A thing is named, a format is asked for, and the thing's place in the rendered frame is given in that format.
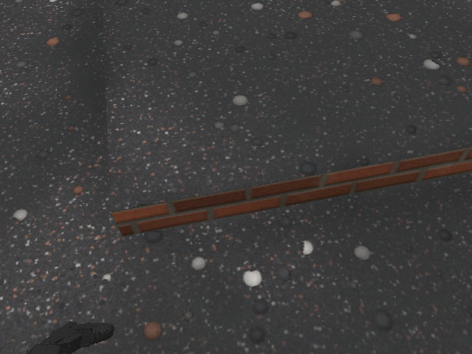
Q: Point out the robot left hand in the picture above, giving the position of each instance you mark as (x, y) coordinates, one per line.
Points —
(72, 336)

